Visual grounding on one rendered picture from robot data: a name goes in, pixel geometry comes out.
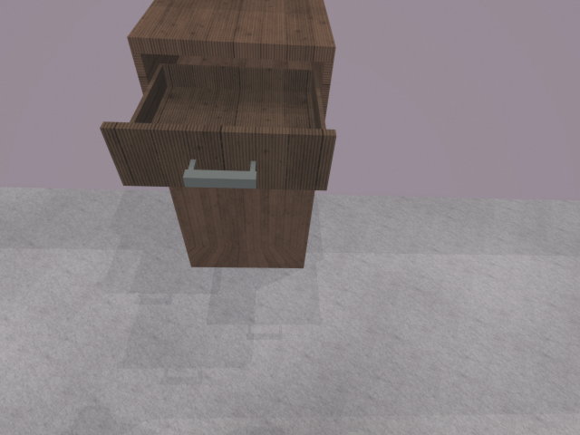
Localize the drawer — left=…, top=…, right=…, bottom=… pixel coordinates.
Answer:
left=100, top=63, right=336, bottom=190

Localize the handle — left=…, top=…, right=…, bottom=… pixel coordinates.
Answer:
left=183, top=159, right=256, bottom=189

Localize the cabinet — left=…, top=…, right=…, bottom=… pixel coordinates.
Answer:
left=127, top=0, right=335, bottom=268

